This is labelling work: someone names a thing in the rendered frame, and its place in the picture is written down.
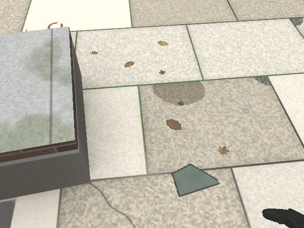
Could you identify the robot right hand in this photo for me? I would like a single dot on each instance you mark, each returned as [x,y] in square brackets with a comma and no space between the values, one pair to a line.
[290,217]

